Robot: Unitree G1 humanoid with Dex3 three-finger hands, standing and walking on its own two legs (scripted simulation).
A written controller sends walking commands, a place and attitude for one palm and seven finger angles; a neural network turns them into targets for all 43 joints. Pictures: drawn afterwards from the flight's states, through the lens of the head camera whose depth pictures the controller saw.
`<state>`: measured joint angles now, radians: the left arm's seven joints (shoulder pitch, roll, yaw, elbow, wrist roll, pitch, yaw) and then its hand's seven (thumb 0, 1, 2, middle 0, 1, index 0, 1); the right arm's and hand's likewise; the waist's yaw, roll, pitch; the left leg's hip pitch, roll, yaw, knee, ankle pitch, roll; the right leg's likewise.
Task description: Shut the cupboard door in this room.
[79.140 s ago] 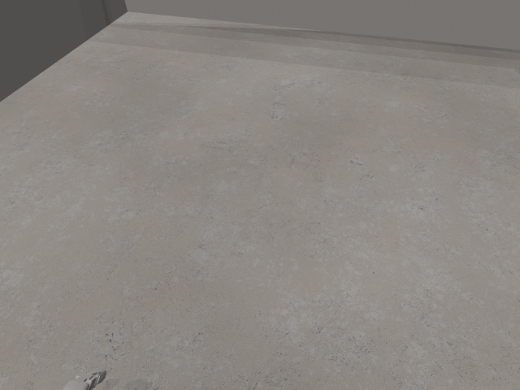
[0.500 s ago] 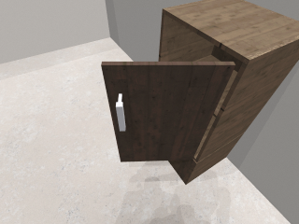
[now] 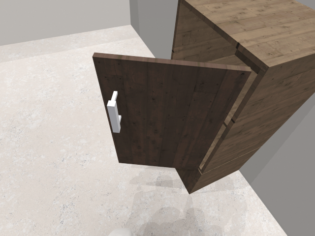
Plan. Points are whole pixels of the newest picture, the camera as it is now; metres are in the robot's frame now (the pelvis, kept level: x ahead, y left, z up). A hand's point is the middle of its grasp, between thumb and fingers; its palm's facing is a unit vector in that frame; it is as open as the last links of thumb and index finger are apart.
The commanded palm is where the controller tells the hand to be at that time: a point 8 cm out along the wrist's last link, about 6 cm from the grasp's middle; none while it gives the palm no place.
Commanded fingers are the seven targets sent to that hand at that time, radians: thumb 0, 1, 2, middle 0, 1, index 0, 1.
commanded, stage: come to a stop and stand still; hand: left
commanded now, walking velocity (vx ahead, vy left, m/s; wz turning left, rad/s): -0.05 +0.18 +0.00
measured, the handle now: (115, 112) +0.43 +0.16 +0.03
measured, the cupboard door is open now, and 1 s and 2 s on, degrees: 61 61 61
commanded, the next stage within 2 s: look again from close up in 1.34 s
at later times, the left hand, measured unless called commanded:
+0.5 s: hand out of the picture +0.00 +0.10 -0.17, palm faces +0.03 -0.98 -0.19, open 7.3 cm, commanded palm none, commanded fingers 0.00 0.90 0.90 -0.20 -0.30 -0.20 -0.30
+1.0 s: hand out of the picture +0.01 +0.13 -0.17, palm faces +0.03 -0.97 -0.23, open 7.3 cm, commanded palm none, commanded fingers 0.00 0.90 0.90 -0.20 -0.30 -0.20 -0.30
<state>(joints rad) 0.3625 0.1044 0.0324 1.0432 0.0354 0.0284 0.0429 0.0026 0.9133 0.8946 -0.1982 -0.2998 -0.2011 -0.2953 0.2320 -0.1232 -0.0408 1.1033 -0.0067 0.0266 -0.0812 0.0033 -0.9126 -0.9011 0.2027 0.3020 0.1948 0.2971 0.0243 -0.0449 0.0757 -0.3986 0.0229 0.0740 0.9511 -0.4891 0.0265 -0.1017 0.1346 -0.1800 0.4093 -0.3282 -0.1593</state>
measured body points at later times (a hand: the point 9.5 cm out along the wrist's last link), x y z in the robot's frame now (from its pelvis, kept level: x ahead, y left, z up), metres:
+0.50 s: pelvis +0.00 -0.07 +0.00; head +0.02 -0.08 +0.45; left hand +0.00 +0.15 -0.15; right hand +0.04 -0.32 -0.15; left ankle +0.02 +0.08 -0.73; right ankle -0.02 -0.23 -0.73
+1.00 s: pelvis +0.00 -0.05 +0.00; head +0.01 -0.05 +0.45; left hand +0.01 +0.18 -0.16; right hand +0.05 -0.29 -0.15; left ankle +0.02 +0.08 -0.73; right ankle -0.02 -0.23 -0.73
